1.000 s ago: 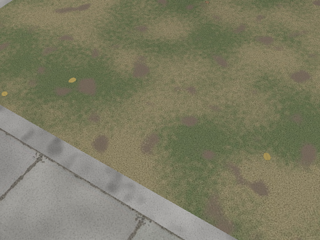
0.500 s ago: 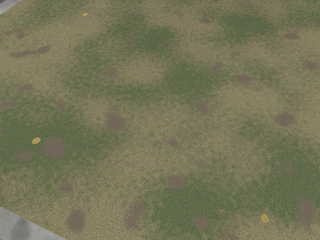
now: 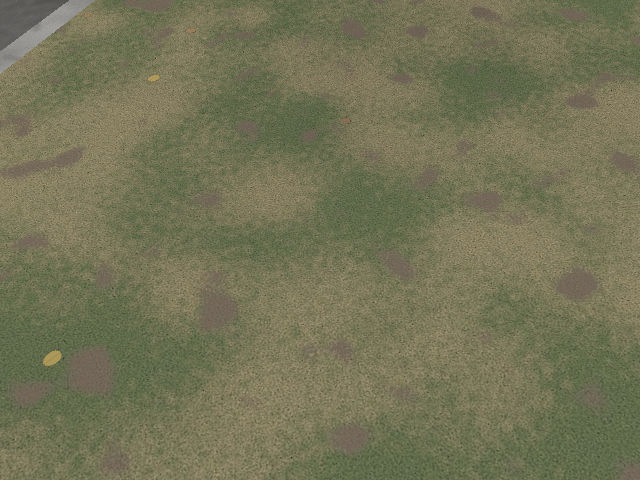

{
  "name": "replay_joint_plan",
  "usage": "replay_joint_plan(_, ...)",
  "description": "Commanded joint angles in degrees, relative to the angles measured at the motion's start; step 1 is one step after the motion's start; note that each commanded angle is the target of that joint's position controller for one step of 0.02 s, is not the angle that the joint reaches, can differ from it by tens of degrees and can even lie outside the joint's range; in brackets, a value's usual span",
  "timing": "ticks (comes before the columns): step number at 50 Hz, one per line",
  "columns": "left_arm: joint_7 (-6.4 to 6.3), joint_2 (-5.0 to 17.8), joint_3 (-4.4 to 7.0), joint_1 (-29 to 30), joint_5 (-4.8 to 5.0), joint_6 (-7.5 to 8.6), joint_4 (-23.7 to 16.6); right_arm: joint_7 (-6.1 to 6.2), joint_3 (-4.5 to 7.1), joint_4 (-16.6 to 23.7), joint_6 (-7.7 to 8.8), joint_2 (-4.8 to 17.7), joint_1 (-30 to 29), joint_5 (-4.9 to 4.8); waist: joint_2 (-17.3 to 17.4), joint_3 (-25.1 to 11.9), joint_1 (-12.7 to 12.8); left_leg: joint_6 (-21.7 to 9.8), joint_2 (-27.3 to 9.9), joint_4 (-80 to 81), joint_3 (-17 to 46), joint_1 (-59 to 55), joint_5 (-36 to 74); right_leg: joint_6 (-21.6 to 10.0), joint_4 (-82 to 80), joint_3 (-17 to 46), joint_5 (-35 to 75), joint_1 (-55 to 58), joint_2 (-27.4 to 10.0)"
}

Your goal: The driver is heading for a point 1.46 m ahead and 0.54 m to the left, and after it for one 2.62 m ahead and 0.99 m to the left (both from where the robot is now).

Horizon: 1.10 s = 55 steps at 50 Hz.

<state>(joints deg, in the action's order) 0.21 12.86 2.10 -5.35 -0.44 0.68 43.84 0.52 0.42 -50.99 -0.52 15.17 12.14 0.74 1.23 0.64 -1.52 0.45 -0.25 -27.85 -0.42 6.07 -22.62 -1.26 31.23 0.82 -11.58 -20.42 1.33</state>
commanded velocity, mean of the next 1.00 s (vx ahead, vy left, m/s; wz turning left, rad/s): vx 0.05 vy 0.00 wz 0.02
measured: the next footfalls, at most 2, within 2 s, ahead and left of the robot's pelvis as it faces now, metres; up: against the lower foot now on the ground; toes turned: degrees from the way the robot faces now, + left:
right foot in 1.76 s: +0.17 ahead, -0.05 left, +0.00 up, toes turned +27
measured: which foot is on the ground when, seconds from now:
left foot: down 0.00-1.00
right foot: down 0.00-1.00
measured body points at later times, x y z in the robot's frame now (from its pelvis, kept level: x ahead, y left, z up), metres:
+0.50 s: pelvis -0.01 -0.01 +0.00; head +0.00 -0.01 +0.45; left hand +0.11 +0.25 -0.13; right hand -0.01 -0.26 -0.15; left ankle -0.09 +0.12 -0.73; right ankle +0.05 -0.11 -0.73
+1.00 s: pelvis +0.01 -0.02 +0.00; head +0.03 -0.02 +0.45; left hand +0.12 +0.25 -0.14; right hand +0.03 -0.27 -0.15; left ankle -0.08 +0.12 -0.73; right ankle +0.05 -0.11 -0.73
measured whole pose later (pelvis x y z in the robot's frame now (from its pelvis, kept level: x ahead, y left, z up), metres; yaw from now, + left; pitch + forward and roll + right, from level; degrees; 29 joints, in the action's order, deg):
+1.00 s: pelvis +0.01 -0.02 +0.00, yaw +2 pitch +0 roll -1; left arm -2.3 13.4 3.7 -2.6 0.9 -0.9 60.8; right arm 3.1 0.6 -58.6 -1.1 13.0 16.4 -0.3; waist 1.2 2.4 -0.7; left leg 2.0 -2.2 -29.3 2.5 4.7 -23.8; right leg -3.0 31.4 -3.0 -13.7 -17.3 2.1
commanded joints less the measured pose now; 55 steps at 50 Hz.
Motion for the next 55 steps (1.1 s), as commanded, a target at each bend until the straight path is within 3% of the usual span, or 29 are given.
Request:
replay_joint_plan(1, -0.14, 7.37, 2.01, -0.04, 0.12, 1.02, -1.2, 0.71, 1.64, 0.69, -0.3, 6.88, 3.88, -0.17, -3.3, -7.1, 0.01, 0.19, -2.66, 3.08, 1.83, 5.26, 16.8, -5.35, -0.62, 7.4, 32.17, 15.21, -6.67)
replay_joint_plan(9, -0.74, 7.29, 2.27, 2.21, 0.44, 0.27, 3.91, 1.34, 1.74, -2.45, -1.21, 5.83, 3.7, -0.18, -1.76, -3.84, -0.15, 0.16, -2.32, 4.78, 1.22, 4.72, 12.26, -4.81, -3.13, 6.61, 21.05, 12.97, -5.44)
replay_joint_plan(21, -2.0, 6.85, 2.3, 3.17, 0.56, -1.04, 10.73, 1.71, 1.13, -6.6, 0.39, 4.21, 6.79, -0.11, -1.68, 0.0, 0.67, -0.35, -2.28, 6.5, 0.74, 8.78, 5.6, -3.21, -5.8, 5.26, 7.58, 12.33, -3.66)
replay_joint_plan(23, -2.07, 6.92, 2.38, 1.89, 0.79, -1.33, 12.16, 1.88, 1.13, -7.44, 0.4, 4.17, 8.49, -0.4, -0.97, 0.45, 0.85, -1.62, -2.13, 7.26, 0.9, 9.95, -5.28, -2.88, -5.93, 3.71, -8.66, 10.98, -1.91)
replay_joint_plan(25, -1.98, 7.69, 2.73, 2.47, 1.0, -1.03, 12.41, 2.24, 1.56, -6.63, 0.65, 5.68, 8.68, -0.78, 0.57, 4.09, 0.44, -4.66, -4.02, 8.71, 4.18, 11.76, -16.26, -2.66, -3.91, 1.83, -21.71, 4.92, 0.02)
replay_joint_plan(26, -1.71, 7.36, 2.71, 3.9, 1.04, -0.38, 12.0, 2.33, 1.8, -6.65, 1.09, 6.38, 10.31, -0.97, 1.7, 5.89, -0.48, -6.41, -6.24, 11.01, 7.59, 11.16, -19.87, -2.31, -1.81, 0.86, -21.9, 1.46, 0.72)
replay_joint_plan(28, -0.95, 4.82, 2.17, 5.62, 0.86, 1.34, 11.68, 2.46, 2.38, -6.58, 2.17, 8.27, 9.08, -1.2, 7.63, 9.45, 0.19, -9.26, -13.32, 15.49, 16.06, 9.96, -13.38, -0.94, 5.83, -2.99, -7.28, -1.89, 1.51)
replay_joint_plan(29, -0.64, 4.65, 2.17, 3.86, 0.47, 1.82, 12.34, 2.47, 2.34, -6.1, 2.64, 7.89, 6.53, -1.03, 8.21, 9.49, 1.73, -9.11, -14.31, 13.69, 15.85, 10.29, -4.5, -1.14, 5.57, -1.89, -4.63, -0.3, -0.14)
replay_joint_plan(30, -0.47, 4.53, 2.15, 1.48, 0.31, 1.98, 13.27, 2.35, 2.02, -5.81, 2.91, 6.52, 5.12, -0.92, 6.93, 8.25, 3.17, -7.28, -12.34, 10.64, 12.74, 10.65, 2.58, -1.5, 1.45, -1.16, -1.1, 3.78, -0.87)
replay_joint_plan(31, -0.49, 5.42, 2.26, 0.36, 0.11, 1.87, 13.87, 2.14, 1.91, -6.16, 3.05, 5.59, 6.74, -0.71, 3.8, 6.47, 2.72, -4.54, -8.5, 7.34, 8.7, 11.44, 6.74, -1.77, -1.43, 1.01, 8.02, 8.75, -1.41)
replay_joint_plan(32, -0.5, 8.05, 2.84, 0.17, 0.57, 1.62, 14.52, 2.15, 1.6, -6.44, 2.96, 3.82, 10.11, -0.43, -2.74, 4.18, 0.66, -1.43, -2.89, 2.8, 2.27, 11.46, 8.74, -3.6, -1.51, 4.1, 14.9, 11.46, -2.38)
replay_joint_plan(33, -0.57, 7.89, 2.76, -1.57, 1.41, 1.2, 15.22, 2.37, 0.95, -7.19, 2.62, 1.84, 12.52, 0.17, -6.32, 0.81, 0.78, 1.22, -0.39, -1.02, -0.66, 10.47, 7.93, -6.44, -2.95, 8.01, 18.85, 14.31, -5.24)
replay_joint_plan(34, -0.56, 6.47, 2.14, -3.06, 1.35, 0.98, 15.8, 2.6, 0.69, -7.67, 2.09, 1.2, 13.8, 0.08, -6.18, -1.89, 0.85, 2.57, -0.67, -2.17, 0.11, 8.9, 6.86, -8.48, -4.08, 11.97, 21.01, 15.93, -8.17)
replay_joint_plan(36, -0.39, 7.19, 1.93, -2.16, 0.98, 0.86, 15.98, 3.03, 0.5, -7.95, 1.07, 1.3, 13.43, -0.35, -4.81, -3.23, 0.53, 3.24, -0.95, -2.15, 0.96, 7.46, 5.71, -9.33, -4.82, 14.13, 24.65, 16.25, -9.79)
replay_joint_plan(39, -0.3, 7.61, 1.62, 0.72, 1.02, 0.81, 15.86, 3.0, 0.54, -9.01, 0.21, 2.28, 13.82, -0.29, -3.63, -3.92, -0.3, 2.8, -1.54, 2.88, 1.37, 3.48, 11.15, -7.13, -2.96, 9.43, 31.42, 15.49, -7.35)
replay_joint_plan(41, -0.33, 7.89, 1.77, 0.04, 1.43, 0.62, 16.42, 2.83, 0.74, -9.66, -0.02, 3.31, 13.76, -0.65, -1.69, -4.7, 0.63, 2.59, -1.82, 4.04, 0.93, 1.74, 17.42, -6.01, -1.45, 6.52, 34.36, 16.47, -5.24)
replay_joint_plan(44, -0.95, 7.45, 1.89, 0.56, 1.55, -0.07, 16.85, 2.38, 0.4, -10.0, -0.1, 2.07, 12.68, -0.64, -0.57, -4.23, 1.07, 1.85, -2.04, 4.86, 1.22, 3.48, 17.71, -5.59, -1.85, 4.71, 30.43, 18.28, -4.53)
replay_joint_plan(48, -2.99, 10.56, 3.54, 0.98, 1.28, -1.39, 15.42, 2.72, 1.3, -5.94, -0.09, 4.31, 6.75, -1.05, -1.43, -3.57, 2.52, 0.78, -1.0, 0.51, 2.08, 9.0, 16.93, -6.6, -2.64, 4.74, 23.74, 19.29, -6.45)
replay_joint_plan(51, -4.29, 11.31, 4.37, -1.26, 1.05, -2.17, 15.02, 3.15, 1.75, -3.43, -0.63, 3.03, 5.14, -1.18, -5.64, -3.49, 2.94, 0.67, 0.64, -8.2, 1.11, 13.89, 8.36, -9.75, -7.58, 9.18, 14.8, 17.86, -12.44)
replay_joint_plan(53, -5.18, 11.6, 4.29, -1.18, -0.13, -1.93, 13.85, 3.17, 2.59, -2.02, -1.23, 3.21, 3.94, -1.18, -11.71, -4.38, 3.85, 1.5, 0.54, -28.3, 0.32, 16.17, -14.74, -15.46, -13.33, 15.7, 13.79, 13.53, -21.55)
replay_joint_plan(54, -5.49, 11.75, 4.06, -0.66, -0.7, -1.34, 13.2, 2.98, 3.18, -1.18, -1.56, 3.88, 3.03, -1.53, -10.16, -4.21, 3.78, 1.77, -1.64, -37.65, 2.36, 17.63, -18.67, -17.07, -15.6, 16.48, 11.82, 10.7, -24.13)
replay_joint_plan(55, -5.81, 12.1, 3.93, 3.4, -0.13, -0.69, 12.13, 2.84, 3.52, -0.8, -1.94, 3.58, 4.16, -1.96, -8.81, -3.2, 1.07, 1.19, -4.55, -38.24, 4.79, 16.35, -16.58, -15.04, -16.59, 13.6, 5.96, 6.37, -23.24)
